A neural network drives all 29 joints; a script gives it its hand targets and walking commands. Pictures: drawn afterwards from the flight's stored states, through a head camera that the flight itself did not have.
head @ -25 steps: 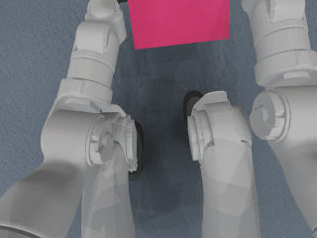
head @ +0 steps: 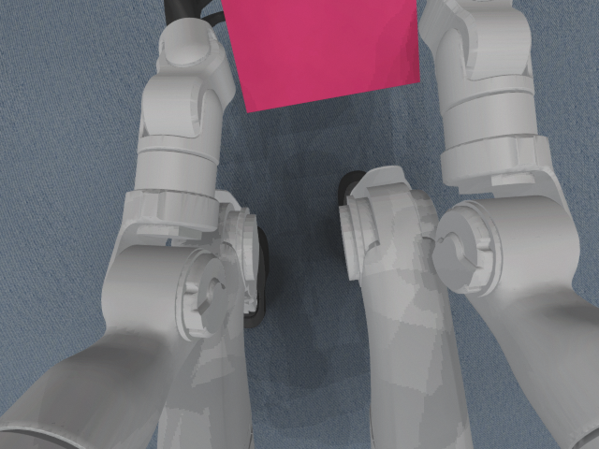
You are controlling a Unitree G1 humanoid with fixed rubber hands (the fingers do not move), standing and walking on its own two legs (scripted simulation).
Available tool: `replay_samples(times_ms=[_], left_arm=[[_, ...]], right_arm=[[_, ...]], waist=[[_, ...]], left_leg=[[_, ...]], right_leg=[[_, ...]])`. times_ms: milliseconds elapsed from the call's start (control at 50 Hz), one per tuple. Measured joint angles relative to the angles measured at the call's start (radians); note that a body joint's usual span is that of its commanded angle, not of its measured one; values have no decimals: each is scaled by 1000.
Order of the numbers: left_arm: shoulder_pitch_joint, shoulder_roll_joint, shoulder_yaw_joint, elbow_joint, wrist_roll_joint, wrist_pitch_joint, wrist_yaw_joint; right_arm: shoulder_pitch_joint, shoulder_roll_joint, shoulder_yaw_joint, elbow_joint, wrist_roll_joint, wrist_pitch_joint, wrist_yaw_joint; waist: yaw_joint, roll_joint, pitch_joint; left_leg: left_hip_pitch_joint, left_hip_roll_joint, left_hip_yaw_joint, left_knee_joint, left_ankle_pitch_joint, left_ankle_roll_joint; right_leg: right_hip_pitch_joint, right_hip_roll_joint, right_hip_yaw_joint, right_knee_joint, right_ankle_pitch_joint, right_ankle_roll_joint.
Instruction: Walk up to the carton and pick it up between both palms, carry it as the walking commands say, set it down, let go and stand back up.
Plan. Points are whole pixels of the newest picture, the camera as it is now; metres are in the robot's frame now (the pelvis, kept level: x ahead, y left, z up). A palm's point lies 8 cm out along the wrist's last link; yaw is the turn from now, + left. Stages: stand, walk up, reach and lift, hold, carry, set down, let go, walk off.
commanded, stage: reach and lift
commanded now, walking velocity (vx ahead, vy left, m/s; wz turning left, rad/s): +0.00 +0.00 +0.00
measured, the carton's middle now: (322, 10) +0.53 -0.08 -0.20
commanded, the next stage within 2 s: none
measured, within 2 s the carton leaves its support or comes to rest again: neither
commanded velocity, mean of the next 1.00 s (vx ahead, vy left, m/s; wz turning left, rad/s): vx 0.00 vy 0.00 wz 0.00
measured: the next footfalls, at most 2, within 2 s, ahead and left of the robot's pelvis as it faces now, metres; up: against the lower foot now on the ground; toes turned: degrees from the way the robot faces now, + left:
none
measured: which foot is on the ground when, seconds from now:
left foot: down 0.00-1.00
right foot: down 0.00-1.00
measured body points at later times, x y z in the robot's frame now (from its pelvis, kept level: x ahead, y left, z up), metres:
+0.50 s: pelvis -0.01 +0.00 +0.05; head +0.32 -0.06 +0.34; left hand +0.51 +0.05 -0.07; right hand +0.52 -0.20 -0.04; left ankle +0.11 +0.12 -0.38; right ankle +0.18 -0.11 -0.38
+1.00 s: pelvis -0.02 +0.00 +0.10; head +0.29 -0.07 +0.41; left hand +0.50 +0.06 +0.00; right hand +0.50 -0.20 +0.03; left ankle +0.11 +0.12 -0.38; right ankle +0.18 -0.11 -0.38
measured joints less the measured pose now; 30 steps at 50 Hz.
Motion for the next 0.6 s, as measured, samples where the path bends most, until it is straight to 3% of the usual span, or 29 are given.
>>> replay_samples(times_ms=[80,240,300,560,600], left_arm=[[2,-5,10,-9,8,9,-3],[-27,-31,54,-3,36,2,0],[-4,-30,29,-53,5,24,14],[43,-46,55,-66,58,45,-33],[54,-49,55,-80,47,52,-29]], right_arm=[[7,27,-17,-14,-17,-3,-37],[-30,24,-44,-1,-64,5,-17],[-10,30,-21,-65,-35,39,-42],[62,77,-43,-97,-71,44,-48],[76,77,-27,-114,-45,54,-66]], waist=[[3,4,-1],[12,12,-2],[9,6,1],[11,-6,-2],[17,-8,-1]], left_leg=[[30,-3,2,-27,14,2],[49,-3,-2,-76,49,3],[67,-1,-3,-95,53,3],[194,9,-1,-184,52,9],[211,12,-1,-198,54,9]], right_leg=[[35,-2,5,-24,6,2],[66,-3,7,-78,33,5],[84,0,8,-96,37,6],[207,9,18,-173,29,5],[222,12,19,-187,31,5]])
